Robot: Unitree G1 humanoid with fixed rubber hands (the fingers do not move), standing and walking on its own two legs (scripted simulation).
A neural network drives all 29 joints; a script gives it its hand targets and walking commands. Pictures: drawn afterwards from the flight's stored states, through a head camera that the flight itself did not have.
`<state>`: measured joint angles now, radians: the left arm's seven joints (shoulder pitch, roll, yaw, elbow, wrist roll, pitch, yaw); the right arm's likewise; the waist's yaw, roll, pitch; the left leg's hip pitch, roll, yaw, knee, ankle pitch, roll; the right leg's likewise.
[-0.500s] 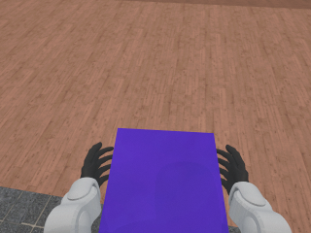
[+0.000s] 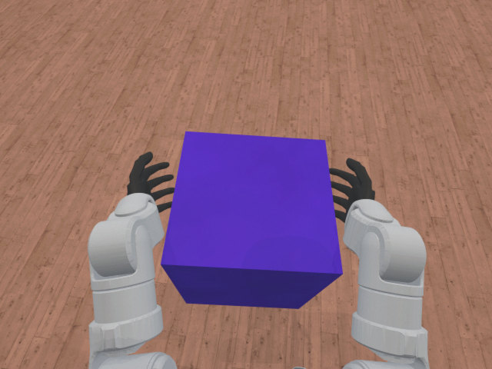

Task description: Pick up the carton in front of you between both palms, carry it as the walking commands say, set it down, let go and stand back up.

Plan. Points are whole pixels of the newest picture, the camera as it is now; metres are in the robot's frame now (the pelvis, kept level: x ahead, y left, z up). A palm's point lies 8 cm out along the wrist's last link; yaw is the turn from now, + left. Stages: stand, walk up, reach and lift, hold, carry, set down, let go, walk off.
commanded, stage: carry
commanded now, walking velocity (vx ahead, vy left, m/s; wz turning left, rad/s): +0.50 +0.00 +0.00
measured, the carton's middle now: (248, 230) +0.34 +0.00 +0.05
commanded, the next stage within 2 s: none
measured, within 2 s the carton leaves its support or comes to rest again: neither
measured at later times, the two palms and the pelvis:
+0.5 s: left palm (173, 73) +0.69 +0.16 +0.15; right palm (311, 83) +0.66 -0.14 +0.15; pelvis +0.34 +0.03 +0.03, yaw -1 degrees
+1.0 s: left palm out of the picture +0.97 +0.18 +0.24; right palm out of the picture +0.99 -0.11 +0.22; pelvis +0.64 +0.01 +0.09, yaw +0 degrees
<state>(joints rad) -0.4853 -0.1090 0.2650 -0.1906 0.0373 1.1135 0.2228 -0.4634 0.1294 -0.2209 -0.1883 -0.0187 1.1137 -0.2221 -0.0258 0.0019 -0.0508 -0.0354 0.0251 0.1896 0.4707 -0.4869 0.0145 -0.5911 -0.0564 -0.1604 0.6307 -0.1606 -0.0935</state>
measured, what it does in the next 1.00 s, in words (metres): climbs: left foot 0.03 m higher, then right foot 0.04 m higher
